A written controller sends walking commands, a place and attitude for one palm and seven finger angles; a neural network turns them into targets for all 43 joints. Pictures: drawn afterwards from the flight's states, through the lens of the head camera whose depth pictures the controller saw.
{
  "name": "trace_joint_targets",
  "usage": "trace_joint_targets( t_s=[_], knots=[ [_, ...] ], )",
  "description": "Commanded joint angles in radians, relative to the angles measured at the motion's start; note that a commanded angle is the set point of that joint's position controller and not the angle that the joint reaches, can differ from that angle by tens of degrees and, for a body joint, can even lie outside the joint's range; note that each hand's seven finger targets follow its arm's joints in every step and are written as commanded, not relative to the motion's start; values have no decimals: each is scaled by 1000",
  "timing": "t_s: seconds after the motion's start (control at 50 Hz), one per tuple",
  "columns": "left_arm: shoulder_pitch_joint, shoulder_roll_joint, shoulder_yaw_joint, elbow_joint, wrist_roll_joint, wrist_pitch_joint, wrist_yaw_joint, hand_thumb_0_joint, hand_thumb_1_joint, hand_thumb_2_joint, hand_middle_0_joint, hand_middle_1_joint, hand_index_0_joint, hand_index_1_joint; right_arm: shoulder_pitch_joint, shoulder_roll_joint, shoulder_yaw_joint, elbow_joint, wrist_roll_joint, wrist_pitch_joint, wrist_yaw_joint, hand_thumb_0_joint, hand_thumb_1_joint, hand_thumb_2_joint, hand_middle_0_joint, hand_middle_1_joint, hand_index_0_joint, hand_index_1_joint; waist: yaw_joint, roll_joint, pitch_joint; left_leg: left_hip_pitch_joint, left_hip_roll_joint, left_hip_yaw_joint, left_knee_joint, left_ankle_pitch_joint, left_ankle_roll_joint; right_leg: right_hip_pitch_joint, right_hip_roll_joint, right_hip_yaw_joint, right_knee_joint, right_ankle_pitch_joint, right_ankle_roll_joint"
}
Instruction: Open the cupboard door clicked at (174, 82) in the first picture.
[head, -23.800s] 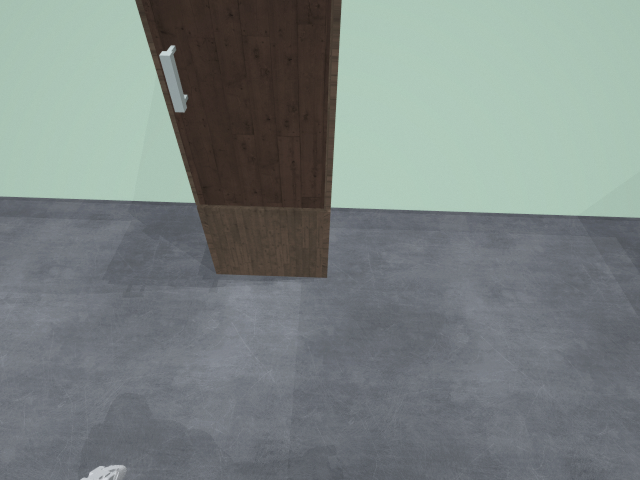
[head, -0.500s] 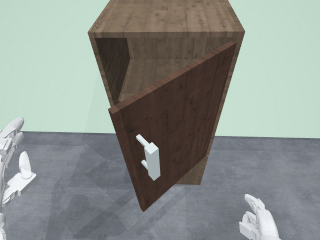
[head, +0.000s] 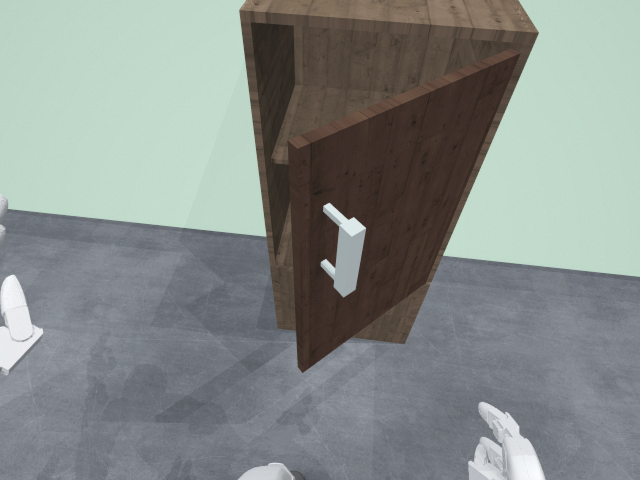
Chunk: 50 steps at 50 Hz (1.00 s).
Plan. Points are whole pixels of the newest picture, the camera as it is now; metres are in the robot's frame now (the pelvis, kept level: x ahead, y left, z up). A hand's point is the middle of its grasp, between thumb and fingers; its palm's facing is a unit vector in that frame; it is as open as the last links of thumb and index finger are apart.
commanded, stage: step back with the hand held close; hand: left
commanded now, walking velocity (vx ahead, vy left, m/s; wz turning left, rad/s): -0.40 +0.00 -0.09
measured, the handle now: (338, 250) +0.39 +0.01 +0.07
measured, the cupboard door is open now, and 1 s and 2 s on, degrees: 44 44 44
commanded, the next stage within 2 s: stop stepping back and stand still in 0.36 s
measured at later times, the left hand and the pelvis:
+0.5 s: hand out of the picture +0.11 +0.26 +0.19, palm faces +0.34 -0.85 -0.41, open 7.4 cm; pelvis -0.11 +0.02 +0.00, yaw -6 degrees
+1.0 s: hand out of the picture +0.03 +0.27 +0.19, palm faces +0.37 -0.84 -0.41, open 7.4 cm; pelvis -0.18 +0.03 +0.01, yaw -7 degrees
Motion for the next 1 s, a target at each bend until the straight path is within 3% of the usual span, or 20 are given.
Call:
trace_joint_targets(
  t_s=[0.0,0.06,0.1,0.14,0.16,0.22,0.32,0.42,0.46,0.5,0.54,0.58,0.62,0.68,0.74,0.76,0.8,0.84,0.94,0.98],
  knots=[
    [-59,167,93,-224,-5,-73,33,0,900,900,-200,-300,-200,-300,-65,-131,-67,-119,-9,-55,1,0,-900,-900,200,300,200,300,-21,-137,-112,169,28,-81,186,-223,-67,-227,-275,366,-328,-290,-139],
    [-121,179,87,-198,0,-61,44,0,900,900,-200,-300,-200,-300,-83,-116,-58,-107,-5,-41,5,0,-900,-900,200,300,200,300,-26,-206,-99,204,31,-84,207,-199,-65,-241,-291,276,-282,-93,-119],
    [-155,201,102,-234,1,-69,44,0,900,900,-200,-300,-200,-300,-105,-137,-51,-107,-8,-45,-14,0,-900,-900,200,300,200,300,-25,8,-40,146,94,-168,-150,-201,-32,-200,-145,162,-116,-106,-35],
    [-144,206,146,-266,9,-96,44,0,900,900,-200,-300,-200,-300,-132,-144,-59,-125,-14,-77,-21,0,-900,-900,200,300,200,300,-7,319,-141,-110,359,-447,-438,-406,75,74,32,19,349,-202,32],
    [-121,212,168,-251,9,-103,40,0,900,900,-200,-300,-200,-300,-109,-131,-69,-117,-19,-92,-16,0,-900,-900,200,300,200,300,-16,279,-170,-188,400,-471,-507,-524,101,137,57,49,590,-244,29],
    [-89,167,131,-244,-13,-93,36,0,900,900,-200,-300,-200,-300,-122,-125,-79,-92,-19,-107,13,0,-900,-900,200,300,200,300,-10,71,-148,-23,347,-356,-392,-325,90,-60,32,67,652,-259,28],
    [-110,142,57,-302,-26,-72,35,0,900,900,-200,-300,-200,-300,-129,-114,-61,-70,-12,-115,32,0,-900,-900,200,300,200,300,-4,237,-226,148,256,-210,-492,-337,-14,20,58,-73,400,-329,7],
    [-55,190,111,-236,-64,-86,15,0,900,900,-200,-300,-200,-300,-103,-100,-49,-51,-32,-99,34,0,-900,-900,200,300,200,300,6,237,-274,284,227,-125,-455,-93,-111,158,42,-100,-175,-288,-43],
    [-50,235,133,-240,-62,-109,0,0,900,900,-200,-300,-200,-300,-76,-98,-46,-47,-22,-73,35,0,-900,-900,200,300,200,300,-1,37,-236,416,116,4,-133,15,-130,4,-106,37,-419,-108,-76],
    [-66,302,185,-266,-58,-120,11,0,900,900,-200,-300,-200,-300,-128,-90,-24,-72,-32,-82,26,0,-900,-900,200,300,200,300,9,-93,-211,318,41,-12,194,-97,-114,-111,-321,159,-385,102,-147],
    [-79,235,136,-236,-45,-82,-1,0,900,900,-200,-300,-200,-300,-124,-112,-36,-90,-1,-96,13,0,-900,-900,200,300,200,300,2,-238,-167,136,16,-77,284,-77,-84,23,-264,115,-228,325,-138],
    [-72,243,162,-196,-52,-46,4,0,900,900,-200,-300,-200,-300,-117,-104,-17,-79,5,-89,-3,0,-900,-900,200,300,200,300,-28,-103,-136,199,26,-50,54,24,-70,45,-210,31,-138,284,-73],
    [-109,202,126,-135,-49,-34,4,0,900,900,-200,-300,-200,-300,-102,-129,-22,-73,9,-98,-19,0,-900,-900,200,300,200,300,-33,126,-99,316,90,-173,-142,141,-31,-19,-67,-39,-40,32,11],
    [-78,220,135,-94,-46,-50,8,0,900,900,-200,-300,-200,-300,-124,-138,-26,-80,-11,-115,-24,0,-900,-900,200,300,200,300,-6,240,-53,59,187,-438,-525,-523,-60,127,40,-56,36,-315,-4],
    [25,198,125,-176,-34,-56,5,0,900,900,-200,-300,-200,-300,-115,-125,-35,-89,-16,-116,-13,0,-900,-900,200,300,200,300,16,191,-113,-74,112,-237,-440,-454,-96,340,45,-75,-133,-307,-38],
    [72,196,121,-191,-26,-55,-1,0,900,900,-200,-300,-200,-300,-102,-119,-41,-94,-13,-108,-3,0,-900,-900,200,300,200,300,15,64,-120,-46,25,-118,-221,-332,-102,289,-28,7,-259,-329,-58],
    [45,228,142,-267,-33,-64,5,0,900,900,-200,-300,-200,-300,-101,-130,-64,-75,-12,-90,8,0,-900,-900,200,300,200,300,9,-251,-66,-58,-23,-79,401,-106,-96,3,-350,412,-453,-418,-212],
    [-52,204,133,-202,-17,-86,19,0,900,900,-200,-300,-200,-300,-55,-126,-52,-39,-15,-110,8,0,-900,-900,200,300,200,300,-34,-66,-31,-121,57,-112,432,-143,-85,-3,-334,311,-380,-280,-190],
    [-212,164,66,-57,9,-92,38,0,900,900,-200,-300,-200,-300,-57,-133,-53,-27,-12,-146,-38,0,-900,-900,200,300,200,300,-25,-17,-26,261,31,-6,-77,-135,-34,-58,-189,143,-209,-270,-95],
    [-171,156,68,-69,0,-94,36,0,900,900,-200,-300,-200,-300,-56,-162,-64,-53,-7,-150,-43,0,-900,-900,200,300,200,300,-17,135,-62,351,166,-236,-179,-116,33,-99,-69,48,-9,-140,-23]
  ],
)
